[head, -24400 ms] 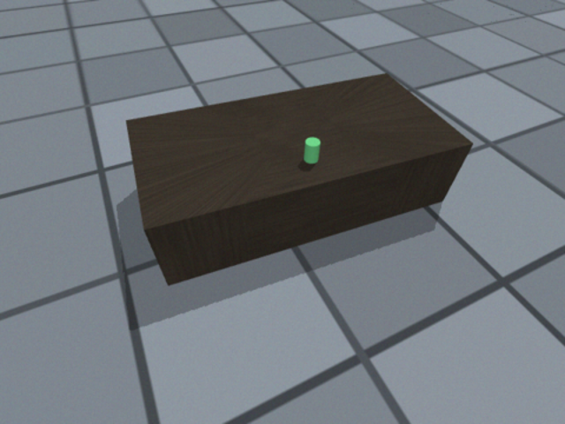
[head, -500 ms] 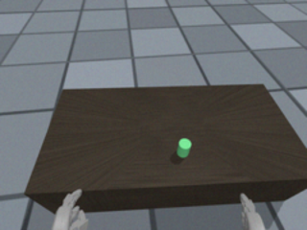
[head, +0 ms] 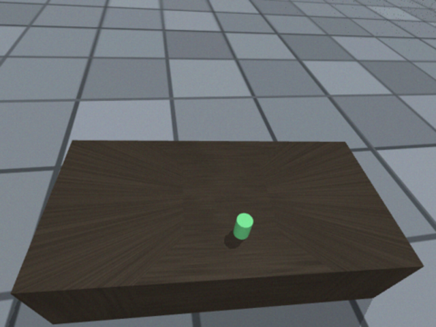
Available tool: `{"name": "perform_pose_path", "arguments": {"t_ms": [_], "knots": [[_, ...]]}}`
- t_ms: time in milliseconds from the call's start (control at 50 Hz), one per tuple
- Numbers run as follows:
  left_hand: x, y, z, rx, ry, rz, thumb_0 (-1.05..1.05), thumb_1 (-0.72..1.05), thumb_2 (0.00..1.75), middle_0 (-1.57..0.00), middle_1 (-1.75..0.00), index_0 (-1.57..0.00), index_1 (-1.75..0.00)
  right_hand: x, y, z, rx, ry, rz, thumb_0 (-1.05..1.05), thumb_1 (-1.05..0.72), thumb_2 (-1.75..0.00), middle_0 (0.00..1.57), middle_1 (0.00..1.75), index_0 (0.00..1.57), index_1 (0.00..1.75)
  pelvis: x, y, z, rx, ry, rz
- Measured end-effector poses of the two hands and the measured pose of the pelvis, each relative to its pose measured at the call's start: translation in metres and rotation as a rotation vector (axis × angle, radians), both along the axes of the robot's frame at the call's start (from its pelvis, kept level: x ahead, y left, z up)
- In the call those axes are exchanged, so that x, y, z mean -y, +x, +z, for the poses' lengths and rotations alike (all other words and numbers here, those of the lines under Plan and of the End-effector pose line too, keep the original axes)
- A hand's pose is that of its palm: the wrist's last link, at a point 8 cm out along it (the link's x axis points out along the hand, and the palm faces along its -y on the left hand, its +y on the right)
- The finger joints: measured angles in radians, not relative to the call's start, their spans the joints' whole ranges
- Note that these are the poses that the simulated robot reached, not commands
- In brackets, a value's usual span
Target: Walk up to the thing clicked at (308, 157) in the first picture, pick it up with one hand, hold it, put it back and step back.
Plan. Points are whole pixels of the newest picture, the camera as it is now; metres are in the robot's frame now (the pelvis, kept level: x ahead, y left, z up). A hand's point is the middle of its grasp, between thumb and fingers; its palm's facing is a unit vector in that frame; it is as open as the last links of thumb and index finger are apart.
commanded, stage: home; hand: right
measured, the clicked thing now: (242, 226) +0.55 -0.12 -0.37
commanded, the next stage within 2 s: stand in 0.82 s
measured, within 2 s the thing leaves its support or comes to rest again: neither
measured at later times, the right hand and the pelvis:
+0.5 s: hand out of the picture +0.04 -0.23 -0.14, palm faces +0.02 +0.92 -0.38, open 17.3 cm; pelvis -0.01 +0.01 +0.01, yaw +0 degrees
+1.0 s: hand out of the picture +0.05 -0.22 -0.14, palm faces +0.03 +0.93 -0.37, open 17.1 cm; pelvis -0.01 +0.02 +0.01, yaw -1 degrees
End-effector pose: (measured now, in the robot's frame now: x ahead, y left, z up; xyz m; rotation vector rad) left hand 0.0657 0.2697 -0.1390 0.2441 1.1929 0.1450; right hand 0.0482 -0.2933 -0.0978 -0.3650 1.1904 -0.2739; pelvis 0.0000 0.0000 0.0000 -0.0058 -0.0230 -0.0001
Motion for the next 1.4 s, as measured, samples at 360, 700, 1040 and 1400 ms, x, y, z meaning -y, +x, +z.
{"name": "perform_pose_path", "arguments": {"t_ms": [360,700,1040,1400], "knots": [[-0.014,-0.018,0.002,-0.060,0.012,0.015,0.01,0.90,0.90,-0.20,-0.30,-0.21,-0.30,-0.016,-0.017,-0.008,-0.063,0.038,-0.031,-0.01,0.52,-0.07,0.06,0.06,0.07,0.06,-0.008,-0.006,0.005,0.028,-0.002,-0.009],[-0.026,-0.024,0.002,-0.085,0.016,0.013,0.01,0.90,0.90,-0.20,-0.30,-0.21,-0.30,-0.024,-0.014,-0.008,-0.067,0.045,-0.036,-0.01,0.52,-0.07,0.06,0.06,0.07,0.06,-0.017,-0.009,0.006,0.024,-0.001,-0.010],[-0.037,-0.017,0.005,-0.077,0.024,0.001,0.01,0.90,0.90,-0.20,-0.30,-0.21,-0.30,-0.028,-0.006,-0.006,-0.055,0.047,-0.041,-0.01,0.44,-0.14,0.10,0.12,0.11,0.12,-0.026,-0.007,0.007,0.018,0.000,-0.011],[-0.045,-0.011,0.008,-0.075,0.037,0.004,0.01,0.90,0.90,-0.20,-0.30,-0.21,-0.30,-0.031,0.003,-0.007,-0.053,0.055,-0.037,0.00,-0.65,-0.84,0.20,0.29,0.21,0.30,-0.030,-0.002,0.007,0.012,0.003,-0.007]]}}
